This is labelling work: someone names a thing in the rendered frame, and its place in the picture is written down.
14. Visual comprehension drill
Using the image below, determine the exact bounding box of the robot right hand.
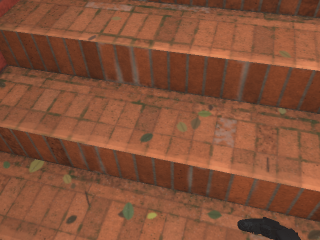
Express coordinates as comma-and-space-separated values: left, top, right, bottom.
237, 217, 301, 240

